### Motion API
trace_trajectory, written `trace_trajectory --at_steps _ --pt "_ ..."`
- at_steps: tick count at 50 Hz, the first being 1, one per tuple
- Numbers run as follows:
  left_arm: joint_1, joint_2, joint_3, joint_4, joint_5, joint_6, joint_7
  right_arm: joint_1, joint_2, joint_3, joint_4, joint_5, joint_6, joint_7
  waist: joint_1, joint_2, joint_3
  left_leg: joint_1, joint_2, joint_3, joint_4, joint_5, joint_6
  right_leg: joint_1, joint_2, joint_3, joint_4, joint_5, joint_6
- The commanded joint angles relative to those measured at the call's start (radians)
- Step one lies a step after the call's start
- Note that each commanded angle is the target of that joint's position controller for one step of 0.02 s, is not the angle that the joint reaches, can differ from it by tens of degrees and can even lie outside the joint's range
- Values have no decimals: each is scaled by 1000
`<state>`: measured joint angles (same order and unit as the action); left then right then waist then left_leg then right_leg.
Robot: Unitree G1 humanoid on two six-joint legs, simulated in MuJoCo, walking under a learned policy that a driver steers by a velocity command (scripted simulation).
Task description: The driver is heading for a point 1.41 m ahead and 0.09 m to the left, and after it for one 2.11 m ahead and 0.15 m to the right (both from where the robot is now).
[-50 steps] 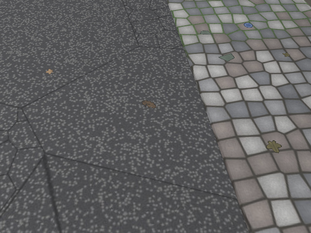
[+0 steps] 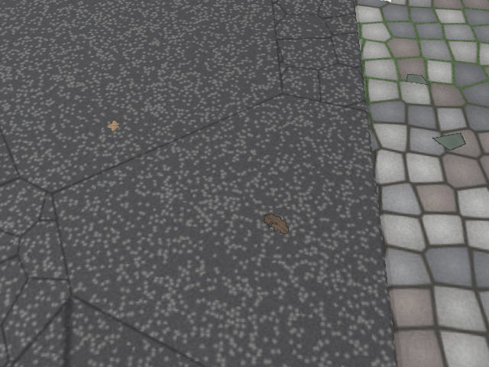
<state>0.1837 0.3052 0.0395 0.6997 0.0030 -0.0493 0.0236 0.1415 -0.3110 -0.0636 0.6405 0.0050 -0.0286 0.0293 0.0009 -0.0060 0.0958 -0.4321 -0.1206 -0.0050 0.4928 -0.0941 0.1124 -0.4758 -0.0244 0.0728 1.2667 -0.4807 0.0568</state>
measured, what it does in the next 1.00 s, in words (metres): walks ahead, turning left: right foot, then left foot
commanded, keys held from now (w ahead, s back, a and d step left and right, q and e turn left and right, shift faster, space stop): q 0.44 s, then no key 0.14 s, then w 0.42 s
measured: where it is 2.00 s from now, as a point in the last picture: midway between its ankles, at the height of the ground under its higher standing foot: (203, 258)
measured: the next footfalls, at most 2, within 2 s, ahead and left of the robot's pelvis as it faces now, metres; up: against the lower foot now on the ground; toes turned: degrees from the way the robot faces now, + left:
right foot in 0.32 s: +0.18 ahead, -0.17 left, +0.00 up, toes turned +17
left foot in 0.70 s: +0.06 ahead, +0.07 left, +0.00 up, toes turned +20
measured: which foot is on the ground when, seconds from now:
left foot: down 0.00-0.32, up 0.34-0.68, down 0.70-1.00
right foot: up 0.00-0.30, down 0.32-0.70, up 0.72-1.00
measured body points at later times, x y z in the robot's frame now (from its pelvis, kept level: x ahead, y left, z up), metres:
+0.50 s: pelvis +0.09 -0.07 +0.01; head +0.13 -0.07 +0.46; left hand +0.14 +0.24 -0.07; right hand +0.33 -0.30 -0.09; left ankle +0.03 +0.06 -0.64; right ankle +0.15 -0.18 -0.73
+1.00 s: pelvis +0.16 -0.01 +0.02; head +0.17 +0.01 +0.47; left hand +0.22 +0.30 -0.08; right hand +0.28 -0.27 -0.09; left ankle +0.02 +0.05 -0.73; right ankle +0.34 -0.11 -0.68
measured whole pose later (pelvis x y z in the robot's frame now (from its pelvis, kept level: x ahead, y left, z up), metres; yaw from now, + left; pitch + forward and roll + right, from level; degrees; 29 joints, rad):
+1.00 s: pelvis +0.16 -0.01 +0.02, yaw +22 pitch +2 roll +0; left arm 0.15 0.31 0.07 0.72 -0.02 -0.06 -0.03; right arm 0.40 -0.27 -0.05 0.76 0.01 -0.05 -0.01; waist -0.06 -0.04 0.00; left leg 0.00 -0.02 -0.03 0.25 -0.28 0.03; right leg -0.59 -0.07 0.01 0.68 -0.07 0.04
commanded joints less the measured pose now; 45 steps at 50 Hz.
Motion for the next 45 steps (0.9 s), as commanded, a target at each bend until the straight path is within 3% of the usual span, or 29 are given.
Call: trace_trajectory --at_steps 1,4,7,10,12,14,15,16,17,18,19,20,21,23,25,29,31,32,33,34,35,36,37,38,40,42,45 --pt "125 105 32 -40 9 18 16 -5 -138 -43 -67 -9 -5 -14 45 36 -201 146 279 -306 -166 479 205 -33 -28 9 -93 44 31" --pt "91 83 24 -49 16 28 28 4 -162 -52 -55 -3 10 -33 34 54 -245 132 250 -283 -136 487 180 -27 -7 4 -230 118 58" --pt "31 82 24 -67 8 38 26 -16 -163 -52 -62 8 40 -52 17 94 -254 113 213 -313 -137 184 130 -6 10 17 -347 213 62" --pt "-25 83 26 -86 2 32 16 -17 -160 -51 -68 5 56 -59 -7 143 -219 109 205 -379 -134 -26 107 19 30 30 -473 222 50" --pt "-35 91 31 -93 -2 18 8 -5 -156 -51 -68 4 61 -55 -17 168 -216 148 216 -432 -94 14 101 48 45 33 -562 189 35" --pt "4 93 40 -85 -5 3 -1 -17 -142 -46 -74 14 65 -55 12 178 -220 180 205 -471 -30 88 72 135 52 24 -749 244 7" --pt "37 109 49 -76 -2 -3 -2 -14 -122 -40 -76 21 69 -57 28 165 -214 152 169 -459 18 41 32 224 14 31 -880 355 -18" --pt "42 179 65 -86 14 0 4 42 -67 -25 -78 10 70 -56 -6 -2 -245 61 89 -353 196 -244 -29 343 -195 195 -916 466 -94" --pt "23 241 81 -76 50 15 2 52 -79 -30 -111 14 60 -53 -45 -303 -178 -163 -63 -155 371 -540 -89 355 -365 441 -952 680 -271" --pt "13 183 71 -97 47 14 2 72 -170 -56 -92 -4 50 -51 -22 -243 -194 -192 15 -160 603 -552 -134 344 -413 474 -944 713 -339" --pt "-15 131 57 -108 38 15 8 73 -199 -72 -67 10 56 -50 -22 -157 -184 -189 35 -156 688 -483 -151 328 -354 354 -919 698 -307" --pt "-47 109 52 -113 24 20 10 87 -180 -72 -44 15 71 -56 -34 -109 -165 -189 49 -137 727 -428 -174 323 -285 252 -902 661 -261" --pt "-60 99 49 -113 9 24 14 84 -159 -68 -43 12 83 -59 -27 -108 -150 -210 58 -125 761 -379 -190 328 -259 197 -897 659 -243" --pt "-45 99 47 -104 11 35 20 51 -99 -49 -59 19 92 -55 -7 -128 -135 -187 66 -74 708 -328 -209 317 -206 101 -913 674 -240" --pt "-11 109 53 -89 15 45 23 3 -66 -36 -84 18 87 -54 22 -165 -157 -166 75 -52 590 -334 -217 374 -210 81 -908 698 -261" --pt "-19 147 67 -76 0 55 10 -16 -47 -19 -94 8 81 -41 36 -206 -197 9 104 -7 327 -357 -198 371 -240 63 -893 721 -280" --pt "1 152 68 -61 -15 55 0 1 -52 -18 -83 11 82 -32 42 -202 -204 95 98 25 183 -318 -171 341 -239 76 -921 448 -274" --pt "-2 153 65 -54 -25 56 -5 30 -47 -17 -67 12 80 -27 24 -190 -187 172 88 48 72 -249 -146 285 -227 74 -929 286 -261" --pt "-1 143 59 -47 -32 54 -10 74 -41 -17 -43 10 75 -22 0 -175 -168 281 72 69 -44 -175 -116 206 -211 67 -929 151 -239" --pt "16 108 44 -33 -25 46 -17 114 -48 -18 -24 11 70 -23 -19 -143 -163 401 76 49 -97 -184 -89 118 -179 40 -901 61 -190" --pt "-1 44 22 -39 -2 35 -28 193 -82 -25 -9 9 64 -30 -45 -26 -184 538 209 -136 -132 -238 -47 -12 -112 -33 -726 -7 -116" --pt "-44 6 10 -97 11 15 -33 239 -218 -56 -2 -4 60 -31 -53 251 -160 549 432 -465 -216 -404 99 -246 24 -177 -490 -94 -38" --pt "-151 105 39 -121 -17 1 -21 255 -219 -60 -1 -22 33 -28 -125 200 -73 436 493 -622 -322 -541 204 -322 -12 -61 -318 -123 -34" --pt "-134 144 58 -116 -39 -4 -20 214 -168 -42 5 -23 10 -31 -83 186 -9 413 473 -579 -342 -598 189 -367 -44 -29 -249 -45 -48" --pt "-75 133 63 -74 -20 -12 -22 159 -105 -21 10 -1 -18 -38 -46 192 12 425 398 -446 -354 -492 129 -383 -69 -20 -248 112 -54" --pt "-69 97 57 -59 -11 -26 -32 164 -86 -14 16 -5 -27 -44 -38 148 -4 417 350 -337 -368 -308 102 -343 -71 -37 -277 254 -44" --pt "-96 48 39 -54 -13 -35 -46 181 -92 -18 27 -3 -33 -46 -48 119 -33 397 309 -210 -365 -133 88 -256 -56 -68 -437 386 -21"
